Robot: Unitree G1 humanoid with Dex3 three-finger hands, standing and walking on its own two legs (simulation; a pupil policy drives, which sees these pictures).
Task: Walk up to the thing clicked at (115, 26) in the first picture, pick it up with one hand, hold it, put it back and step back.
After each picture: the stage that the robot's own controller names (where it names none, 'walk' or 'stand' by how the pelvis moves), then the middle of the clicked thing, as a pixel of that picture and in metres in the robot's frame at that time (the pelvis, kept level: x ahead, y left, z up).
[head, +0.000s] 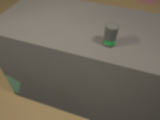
stand; (110, 35) +0.69 -0.13 -0.01
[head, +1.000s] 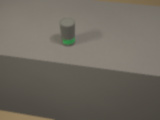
rise first; (67, 32) +0.63 +0.11 +0.03
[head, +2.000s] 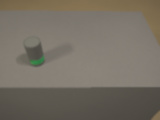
stand; (34, 52) +0.52 +0.22 +0.01
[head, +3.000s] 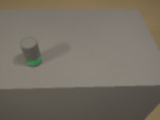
stand; (31, 52) +0.52 +0.23 +0.00
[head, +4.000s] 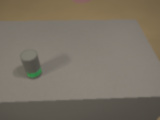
stand; (31, 64) +0.49 +0.22 -0.01
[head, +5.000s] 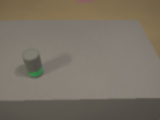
stand; (33, 64) +0.49 +0.22 -0.01
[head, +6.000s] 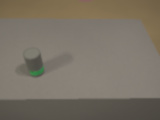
stand; (34, 62) +0.49 +0.21 -0.01
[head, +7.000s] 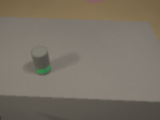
rise first; (41, 61) +0.50 +0.20 +0.00
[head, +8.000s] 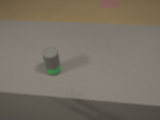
go down; (52, 62) +0.51 +0.18 +0.00
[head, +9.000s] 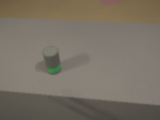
go down; (52, 60) +0.51 +0.18 +0.00
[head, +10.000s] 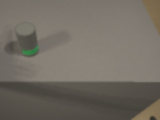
go down; (27, 40) +0.53 +0.17 +0.03
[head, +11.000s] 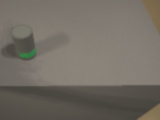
go down; (24, 43) +0.51 +0.18 +0.04
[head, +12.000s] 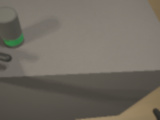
close in; (9, 29) +0.52 +0.19 +0.08
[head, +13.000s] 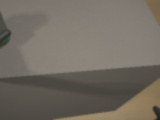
lift; out of the picture +0.52 +0.21 +0.08
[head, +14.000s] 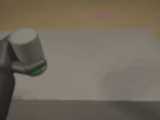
lift; (30, 53) +0.33 +0.15 +0.24
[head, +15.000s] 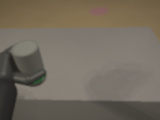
hold; (30, 64) +0.33 +0.16 +0.20
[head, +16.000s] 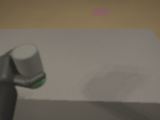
hold; (30, 67) +0.33 +0.16 +0.19
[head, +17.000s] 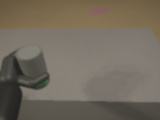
crouch; (34, 67) +0.33 +0.15 +0.18
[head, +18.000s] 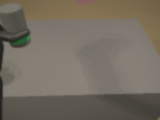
crouch; (15, 26) +0.46 +0.19 +0.22
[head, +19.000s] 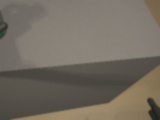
lower; out of the picture +0.54 +0.19 +0.09
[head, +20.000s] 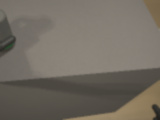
lower; out of the picture +0.51 +0.19 +0.08
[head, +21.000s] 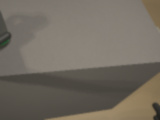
lower; out of the picture +0.52 +0.20 +0.08
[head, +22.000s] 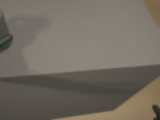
lower; out of the picture +0.51 +0.20 +0.08
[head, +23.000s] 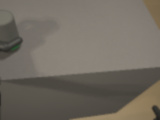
loosen; (6, 32) +0.51 +0.18 +0.08
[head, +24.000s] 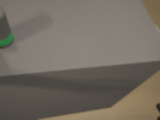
withdraw; out of the picture +0.51 +0.18 +0.08
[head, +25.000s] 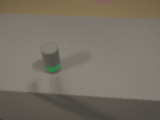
sink last; (51, 58) +0.49 +0.16 +0.04
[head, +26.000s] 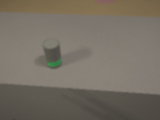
stand; (52, 54) +0.51 +0.17 +0.04
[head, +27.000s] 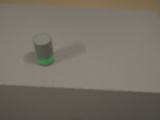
stand; (44, 50) +0.50 +0.17 +0.06
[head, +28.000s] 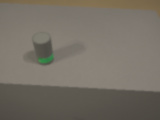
stand; (43, 49) +0.50 +0.17 +0.06
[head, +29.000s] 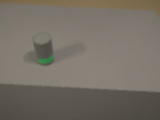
stand; (44, 49) +0.50 +0.17 +0.06
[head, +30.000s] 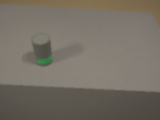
stand; (42, 50) +0.50 +0.16 +0.06
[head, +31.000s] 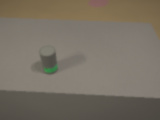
stand; (49, 60) +0.52 +0.17 +0.00
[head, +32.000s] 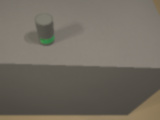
walk; (45, 30) +0.57 +0.15 +0.01
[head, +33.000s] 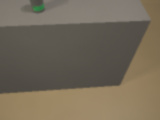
walk; out of the picture +0.81 +0.26 +0.02
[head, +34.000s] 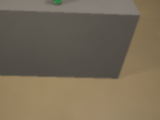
stand; out of the picture +1.12 +0.21 +0.01
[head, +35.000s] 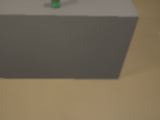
stand; out of the picture +1.11 +0.21 -0.01
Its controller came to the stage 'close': yes
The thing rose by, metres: 0.22
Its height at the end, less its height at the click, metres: +0.00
